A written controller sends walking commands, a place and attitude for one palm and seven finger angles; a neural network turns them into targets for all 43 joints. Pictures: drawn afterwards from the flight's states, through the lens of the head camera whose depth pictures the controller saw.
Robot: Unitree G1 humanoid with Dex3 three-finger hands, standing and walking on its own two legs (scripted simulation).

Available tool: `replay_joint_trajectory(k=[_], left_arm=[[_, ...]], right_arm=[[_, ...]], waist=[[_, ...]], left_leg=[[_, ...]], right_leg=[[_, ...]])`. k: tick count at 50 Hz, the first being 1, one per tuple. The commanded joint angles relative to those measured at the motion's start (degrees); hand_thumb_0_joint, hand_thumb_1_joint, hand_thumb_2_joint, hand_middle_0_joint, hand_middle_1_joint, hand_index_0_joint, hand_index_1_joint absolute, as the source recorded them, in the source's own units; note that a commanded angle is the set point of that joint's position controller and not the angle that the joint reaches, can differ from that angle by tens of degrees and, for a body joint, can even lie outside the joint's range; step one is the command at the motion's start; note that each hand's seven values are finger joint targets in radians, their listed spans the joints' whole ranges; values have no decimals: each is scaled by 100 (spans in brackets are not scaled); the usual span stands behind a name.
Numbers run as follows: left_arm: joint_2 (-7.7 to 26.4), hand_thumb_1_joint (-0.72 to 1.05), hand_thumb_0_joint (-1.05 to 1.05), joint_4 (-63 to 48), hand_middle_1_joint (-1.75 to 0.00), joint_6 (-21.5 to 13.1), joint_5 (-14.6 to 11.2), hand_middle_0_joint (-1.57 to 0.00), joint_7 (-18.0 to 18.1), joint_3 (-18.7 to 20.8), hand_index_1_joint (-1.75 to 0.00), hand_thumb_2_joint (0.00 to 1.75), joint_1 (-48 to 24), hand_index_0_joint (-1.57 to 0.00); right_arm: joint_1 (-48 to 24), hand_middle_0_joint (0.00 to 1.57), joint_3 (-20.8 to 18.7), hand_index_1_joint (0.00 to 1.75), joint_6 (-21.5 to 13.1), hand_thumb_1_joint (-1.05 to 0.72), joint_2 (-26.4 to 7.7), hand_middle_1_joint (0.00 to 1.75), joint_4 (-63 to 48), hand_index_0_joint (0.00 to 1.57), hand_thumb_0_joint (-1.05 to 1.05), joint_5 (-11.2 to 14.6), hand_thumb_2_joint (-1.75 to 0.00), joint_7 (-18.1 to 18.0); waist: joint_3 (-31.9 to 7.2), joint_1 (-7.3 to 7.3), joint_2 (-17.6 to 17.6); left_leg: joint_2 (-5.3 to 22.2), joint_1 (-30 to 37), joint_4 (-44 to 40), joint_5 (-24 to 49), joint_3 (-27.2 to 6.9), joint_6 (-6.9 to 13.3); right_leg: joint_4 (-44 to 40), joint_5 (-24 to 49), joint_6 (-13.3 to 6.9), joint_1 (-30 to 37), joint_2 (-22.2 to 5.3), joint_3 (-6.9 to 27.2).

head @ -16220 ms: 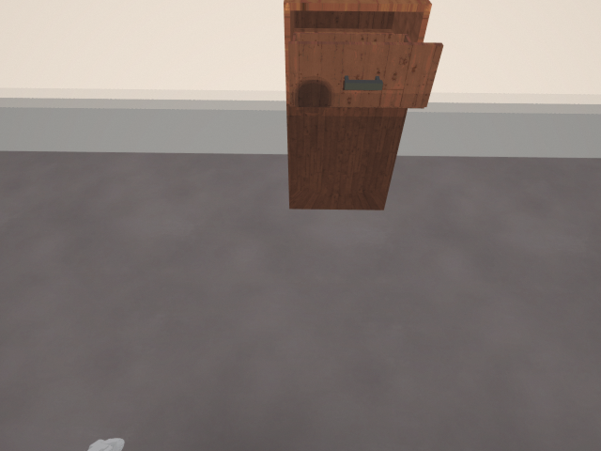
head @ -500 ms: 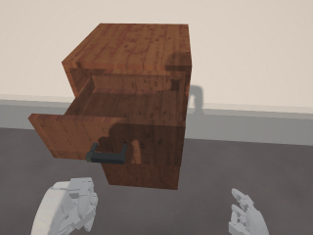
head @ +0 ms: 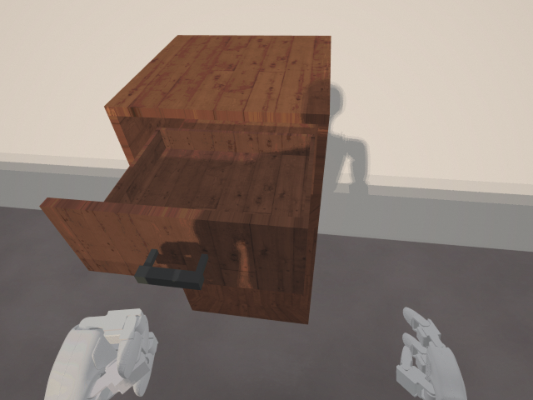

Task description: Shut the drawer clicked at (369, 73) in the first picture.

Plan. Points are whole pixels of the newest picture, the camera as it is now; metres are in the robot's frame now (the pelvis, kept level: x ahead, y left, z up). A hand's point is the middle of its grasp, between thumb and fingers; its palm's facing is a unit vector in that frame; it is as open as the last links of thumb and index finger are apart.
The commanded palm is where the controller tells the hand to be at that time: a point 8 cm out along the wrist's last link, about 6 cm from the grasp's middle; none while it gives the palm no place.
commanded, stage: bring the fist close to the handle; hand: left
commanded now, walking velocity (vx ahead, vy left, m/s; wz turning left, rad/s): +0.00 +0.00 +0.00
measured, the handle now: (173, 267) +0.31 +0.18 +0.05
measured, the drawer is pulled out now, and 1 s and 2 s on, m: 0.27 0.27 0.25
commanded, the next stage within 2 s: push the drawer shut in 1.12 s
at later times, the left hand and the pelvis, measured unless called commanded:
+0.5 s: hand (168, 348) +0.18 +0.14 +0.06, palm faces -0.08 -1.00 -0.02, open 3.2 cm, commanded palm +0.16 +0.20 +0.07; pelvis -0.01 +0.02 -0.01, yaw -2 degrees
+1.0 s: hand (180, 328) +0.21 +0.14 +0.05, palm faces -0.05 -1.00 -0.03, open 3.2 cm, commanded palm +0.18 +0.20 +0.05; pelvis -0.01 +0.02 -0.03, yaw -2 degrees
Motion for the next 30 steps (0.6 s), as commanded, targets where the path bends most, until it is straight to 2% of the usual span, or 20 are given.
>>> replay_joint_trajectory(k=[1, 2, 3, 4, 5, 7, 9, 12, 14, 17, 19, 20, 24, 25, 27, 29, 30], left_arm=[[652, 90, 0, -828, -160, -587, 17, -140, -90, 361, -160, 90, -259, -140], [666, 90, 0, -715, -160, -602, 35, -140, -75, 397, -160, 90, -331, -140], [590, 90, 0, -746, -160, -627, 28, -140, -71, 330, -160, 90, -399, -140], [697, 90, 0, -700, -160, -626, 27, -140, -24, 452, -160, 90, -476, -140], [557, 90, 0, -638, -160, -627, 4, -140, -5, 371, -160, 90, -428, -140], [593, 90, 0, -546, -160, -660, -38, -140, 53, 452, -160, 90, -666, -140], [652, 90, 0, -539, -160, -716, -26, -140, 133, 484, -160, 90, -818, -140], [361, 90, 0, -429, -160, -816, 2, -140, 159, 128, -160, 90, -805, -140], [461, 90, 0, -283, -160, -853, 41, -140, 201, 200, -160, 90, -776, -140], [359, 90, 0, -92, -160, -887, 107, -140, 223, 37, -160, 90, -768, -140], [423, 90, 0, -112, -160, -925, 208, -140, 322, 33, -160, 90, -800, -140], [285, 90, 0, -161, -160, -944, 229, -140, 361, -135, -160, 90, -816, -140], [351, 90, 0, -254, -160, -1129, 340, -140, 619, -137, -160, 90, -1153, -140], [237, 90, 0, -177, -160, -1162, 361, -140, 658, -227, -160, 90, -1122, -140], [246, 90, 0, -191, -160, -1270, 390, -140, 730, -235, -160, 90, -1311, -140], [270, 90, 0, 4, -160, -1310, 477, -140, 786, -285, -160, 90, -1422, -140], [91, 90, 0, 45, -160, -1316, 486, -140, 778, -463, -160, 90, -1371, -140]], right_arm=[[-531, 20, -221, 30, -274, -90, -507, 30, -879, 20, 0, -9, -90, -34], [-542, 20, -228, 30, -218, -90, -513, 30, -878, 20, 0, -12, -90, -41], [-575, 20, -226, 30, -186, -90, -508, 30, -923, 20, 0, -17, -90, -41], [-628, 20, -238, 30, -160, -90, -505, 30, -897, 20, 0, -6, -90, -42], [-616, 20, -216, 30, -129, -90, -483, 30, -940, 20, 0, -16, -90, -37], [-607, 20, -216, 30, -54, -90, -505, 30, -926, 20, 0, -20, -90, -49], [-633, 20, -216, 30, -23, -90, -517, 30, -920, 20, 0, -30, -90, -54], [-562, 20, -217, 30, -35, -90, -511, 30, -977, 20, 0, -45, -90, -14], [-564, 20, -245, 30, -4, -90, -543, 30, -946, 20, 0, -59, -90, 1], [-532, 20, -265, 30, 69, -90, -559, 30, -998, 20, 0, -61, -90, 30], [-545, 20, -277, 30, 119, -90, -572, 30, -1004, 20, 0, -78, -90, 41], [-512, 20, -261, 30, 143, -90, -554, 30, -1070, 20, 0, -86, -90, 58], [-483, 20, -273, 30, 224, -90, -558, 30, -1105, 20, 0, -131, -90, 78], [-455, 20, -266, 30, 254, -90, -554, 30, -1132, 20, 0, -134, -90, 86], [-430, 20, -268, 30, 283, -90, -559, 30, -1142, 20, 0, -158, -90, 103], [-387, 20, -264, 30, 340, -90, -592, 30, -1108, 20, 0, -172, -90, 115], [-396, 20, -263, 30, 356, -90, -583, 30, -1162, 20, 0, -168, -90, 130]], waist=[[-32, -191, -721], [-12, -197, -814], [-99, -189, -778], [-89, -151, -564], [-162, -142, -594], [-166, -173, -619], [-204, -167, -445], [-296, -214, -417], [-330, -195, -548], [-263, -232, -611], [-285, -190, -376], [-340, -217, -394], [-411, -255, -378], [-427, -267, -413], [-613, -297, -362], [-592, -349, -394], [-644, -347, -286]], left_leg=[[-27, 407, -185, 1177, -71, 254], [-28, 371, -196, 1134, -59, 251], [-40, 386, -189, 1099, -44, 256], [-35, 392, -193, 1094, -33, 253], [-41, 378, -232, 1053, -24, 246], [-26, 336, -214, 974, -24, 241], [-23, 309, -171, 974, -28, 243], [6, 343, -162, 1038, -38, 240], [10, 242, -128, 1062, -57, 240], [18, 104, -103, 962, -45, 236], [22, 118, -105, 1015, -50, 243], [22, 110, -100, 1000, -53, 241], [60, 4, 0, 823, -105, 229], [62, -47, 22, 765, -104, 220], [72, -83, 155, 789, -111, 216], [94, -175, 219, 741, -154, 212], [103, -171, 261, 726, -145, 203]], right_leg=[[-871, 2770, 600, -496, -431, 754], [-857, 2644, 581, -517, -419, 732], [-843, 2569, 589, -531, -430, 750], [-846, 2457, 535, -515, -407, 734], [-824, 2282, 517, -514, -405, 679], [-835, 2091, 515, -585, -390, 695], [-815, 2021, 492, -615, -384, 713], [-658, 2025, 464, -756, -341, 588], [-600, 2058, 446, -748, -316, 565], [-484, 1853, 435, -936, -281, 512], [-361, 1735, 358, -1014, -225, 417], [-296, 1672, 350, -1065, -216, 377], [-106, 1313, 309, -1361, -154, 314], [-49, 1215, 301, -1432, -136, 292], [84, 1234, 296, -1544, -125, 303], [162, 1154, 282, -1680, -106, 293], [230, 1124, 280, -1771, -104, 277]])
